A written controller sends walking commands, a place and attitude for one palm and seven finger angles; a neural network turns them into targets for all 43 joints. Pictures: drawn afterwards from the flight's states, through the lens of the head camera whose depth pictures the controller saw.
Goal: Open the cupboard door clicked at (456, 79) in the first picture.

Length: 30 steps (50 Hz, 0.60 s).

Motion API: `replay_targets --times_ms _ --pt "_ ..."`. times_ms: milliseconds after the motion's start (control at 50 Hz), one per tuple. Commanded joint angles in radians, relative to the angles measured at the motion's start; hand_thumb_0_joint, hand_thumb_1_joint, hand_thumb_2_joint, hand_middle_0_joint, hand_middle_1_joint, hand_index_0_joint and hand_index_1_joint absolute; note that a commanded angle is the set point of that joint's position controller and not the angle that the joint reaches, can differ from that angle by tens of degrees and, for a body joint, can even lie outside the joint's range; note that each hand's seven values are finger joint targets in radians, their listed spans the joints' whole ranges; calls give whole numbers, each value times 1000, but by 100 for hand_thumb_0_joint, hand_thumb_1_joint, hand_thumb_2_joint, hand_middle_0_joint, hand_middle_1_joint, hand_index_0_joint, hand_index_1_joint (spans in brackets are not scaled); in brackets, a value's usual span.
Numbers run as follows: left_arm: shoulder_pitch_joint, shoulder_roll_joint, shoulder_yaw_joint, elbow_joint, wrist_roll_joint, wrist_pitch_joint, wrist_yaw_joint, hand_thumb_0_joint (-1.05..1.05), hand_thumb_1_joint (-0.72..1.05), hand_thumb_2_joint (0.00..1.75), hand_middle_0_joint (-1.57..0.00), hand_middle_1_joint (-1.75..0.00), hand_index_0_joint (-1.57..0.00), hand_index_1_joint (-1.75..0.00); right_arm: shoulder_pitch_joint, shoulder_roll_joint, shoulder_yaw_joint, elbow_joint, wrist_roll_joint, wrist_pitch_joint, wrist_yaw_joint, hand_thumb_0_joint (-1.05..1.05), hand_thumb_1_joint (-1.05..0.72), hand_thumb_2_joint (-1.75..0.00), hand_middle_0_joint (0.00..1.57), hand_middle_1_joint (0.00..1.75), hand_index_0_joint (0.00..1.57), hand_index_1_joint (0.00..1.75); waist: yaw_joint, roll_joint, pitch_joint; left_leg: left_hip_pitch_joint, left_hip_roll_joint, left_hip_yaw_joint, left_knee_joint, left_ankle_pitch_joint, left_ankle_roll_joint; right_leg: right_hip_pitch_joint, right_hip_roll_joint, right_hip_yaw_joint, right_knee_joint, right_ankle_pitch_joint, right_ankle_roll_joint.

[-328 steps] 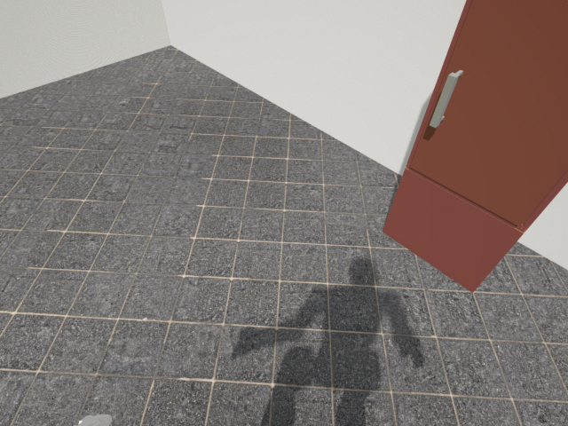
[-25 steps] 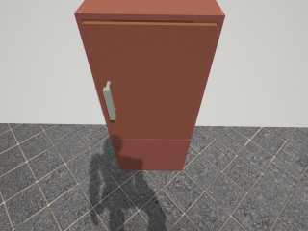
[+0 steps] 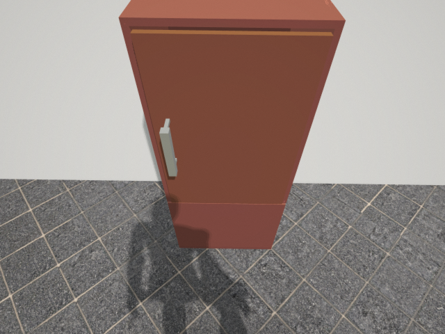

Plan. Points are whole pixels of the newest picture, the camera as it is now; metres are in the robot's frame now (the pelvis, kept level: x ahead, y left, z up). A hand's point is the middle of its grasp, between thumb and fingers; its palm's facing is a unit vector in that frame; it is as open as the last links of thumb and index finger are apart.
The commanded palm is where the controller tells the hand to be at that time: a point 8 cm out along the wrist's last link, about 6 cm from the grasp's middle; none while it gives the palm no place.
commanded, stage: look again from close up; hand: left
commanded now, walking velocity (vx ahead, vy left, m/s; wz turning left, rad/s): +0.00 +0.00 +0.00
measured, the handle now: (170, 148) +0.57 +0.17 -0.04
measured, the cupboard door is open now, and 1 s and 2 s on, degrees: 0 0 0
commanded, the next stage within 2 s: raise the hand with hooked fingers in 0.28 s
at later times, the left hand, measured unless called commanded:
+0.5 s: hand out of the picture +0.14 +0.21 -0.08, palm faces +0.23 -0.95 -0.21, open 7.5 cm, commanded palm +0.11 +0.26 -0.06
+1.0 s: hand (109, 318) +0.16 +0.21 -0.06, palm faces +0.02 -1.00 -0.06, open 9.8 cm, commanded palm +0.14 +0.27 -0.05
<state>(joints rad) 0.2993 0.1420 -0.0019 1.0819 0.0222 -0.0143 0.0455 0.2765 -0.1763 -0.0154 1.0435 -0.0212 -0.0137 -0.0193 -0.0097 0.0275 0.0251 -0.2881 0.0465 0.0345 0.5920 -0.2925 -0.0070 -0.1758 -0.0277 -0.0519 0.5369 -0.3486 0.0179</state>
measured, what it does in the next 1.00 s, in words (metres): lowers itself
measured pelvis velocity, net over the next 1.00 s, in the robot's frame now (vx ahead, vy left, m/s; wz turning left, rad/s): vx -0.06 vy -0.03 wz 0.01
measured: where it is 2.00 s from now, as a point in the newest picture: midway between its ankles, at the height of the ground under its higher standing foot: outside the picture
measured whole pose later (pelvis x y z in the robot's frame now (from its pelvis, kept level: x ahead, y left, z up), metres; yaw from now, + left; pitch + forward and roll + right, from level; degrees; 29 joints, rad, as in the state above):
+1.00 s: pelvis -0.06 -0.03 -0.11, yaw +1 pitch +14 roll -3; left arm 0.28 0.30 0.32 0.14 -0.35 -0.42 -0.45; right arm 0.18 -0.22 0.00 0.61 0.02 -0.27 -0.09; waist 0.04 0.03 -0.14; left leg -1.05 0.09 -0.08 1.28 -0.49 -0.04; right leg -0.92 0.00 -0.13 1.26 -0.60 -0.04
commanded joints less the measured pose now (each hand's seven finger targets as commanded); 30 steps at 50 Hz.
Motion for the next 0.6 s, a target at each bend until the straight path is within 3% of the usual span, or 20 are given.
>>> replay_targets --times_ms 0,40,100,160,340,360,380,400,420,440,460,480,500,520,540,560,580 --pt "49 108 21 -58 -3 -7 -2 0 90 90 -20 -30 -20 -30 37 -97 -3 -61 4 -15 -4 0 -90 -90 20 30 20 30 8 -34 48 -2 65 -85 -148 166 49 -65 -46 50 -75 92 -47" --pt "46 126 23 -64 -4 -6 -3 0 90 90 -20 -30 -20 -30 26 -102 -2 -58 3 -17 -3 0 -90 -90 20 30 20 30 14 7 31 11 64 -83 -156 185 51 -52 -49 48 -68 107 -43" --pt "36 140 23 -72 -5 -4 -5 0 90 90 -20 -30 -20 -30 14 -115 -4 -58 4 -18 -3 0 -90 -90 20 30 20 30 16 -31 25 27 63 -78 -165 187 52 -53 -56 53 -76 123 -39" --pt "24 161 26 -78 -5 -2 -6 0 90 90 -20 -30 -20 -30 7 -130 -5 -52 4 -22 -4 0 -90 -90 20 30 20 30 17 0 0 51 65 -79 -166 249 55 -34 -58 50 -68 154 -35" --pt "1 195 28 -77 -3 -2 -9 0 90 90 -20 -30 -20 -30 -29 -152 -7 -38 6 -21 -3 0 -90 -90 20 30 20 30 18 -13 -12 79 64 -62 -168 264 52 -27 -71 65 -90 196 -34" --pt "64 155 17 -54 2 -11 30 0 90 90 -20 -30 -20 -30 -62 -156 -12 -87 18 -16 -1 0 -90 -90 20 30 20 30 27 -70 30 55 88 -49 13 412 22 -72 -109 129 -129 424 -26" --pt "-672 474 283 -1593 -157 -223 36 0 88 89 -20 -32 -20 -32 -14 -270 -56 -381 54 -165 -28 0 -90 -90 20 30 20 30 -69 90 -481 305 -16 -52 -94 530 27 -43 -14 -17 -11 514 -59" --pt "-102 367 224 -1301 -87 -179 53 0 85 88 -20 -33 -20 -33 -89 -185 -23 -356 42 -258 -67 0 -90 -90 20 30 20 30 40 239 -469 440 42 -72 -113 650 28 -113 19 -32 82 281 -55" --pt "138 128 90 -1153 -133 -64 64 0 83 87 -21 -34 -21 -34 -99 -143 -28 -343 59 -281 -60 0 -90 -90 20 30 20 30 2 231 -321 283 8 -63 -129 574 -12 -164 22 -63 104 108 -39" --pt "71 40 72 -1092 -158 -65 49 0 81 86 -21 -36 -21 -36 -69 -140 -39 -329 66 -283 -55 0 -90 -90 20 30 20 30 -37 77 -127 160 4 -62 -100 453 2 -242 23 -60 57 100 -27" --pt "-3 107 146 -1072 -165 -120 29 0 78 85 -21 -37 -21 -37 -86 -178 -62 -367 48 -285 -53 0 -90 -90 20 30 20 30 -48 10 -27 40 -15 -65 -44 284 7 -301 27 -73 31 112 -24" --pt "56 137 214 -984 -172 -188 -2 0 76 84 -21 -39 -21 -39 -86 -192 -74 -375 35 -281 -52 0 -90 -90 20 30 20 30 -39 -67 -28 -54 -29 -56 13 196 6 -352 32 -86 49 110 -25" --pt "173 89 223 -889 -189 -262 -51 0 74 83 -21 -40 -21 -40 -99 -182 -78 -401 23 -278 -45 0 -90 -90 20 30 20 30 -8 -149 -37 -143 -33 -56 70 170 1 -406 41 -102 115 95 -27" --pt "275 69 233 -809 -197 -333 -113 0 71 82 -21 -42 -21 -42 -114 -174 -88 -430 29 -281 -31 0 -90 -90 20 30 20 30 33 -162 -66 -203 -41 -42 131 184 -5 -424 43 -100 184 116 -34" --pt "296 62 249 -796 -216 -417 -176 0 69 81 -22 -43 -22 -43 -131 -172 -92 -449 20 -281 -16 0 -90 -90 20 30 20 30 59 -195 -131 -272 -41 -35 197 177 -11 -465 44 -94 267 125 -37" --pt "291 68 260 -804 -239 -502 -242 0 67 80 -22 -45 -22 -45 -155 -175 -100 -472 17 -283 -4 0 -90 -90 20 30 20 30 71 -189 -174 -333 -45 -26 260 152 -12 -509 43 -78 332 125 -40" --pt "254 93 276 -820 -260 -581 -310 0 64 79 -22 -47 -22 -47 -170 -177 -104 -495 20 -290 6 0 -90 -90 20 30 20 30 74 -144 -216 -386 -49 -19 317 121 -12 -545 38 -55 382 115 -42"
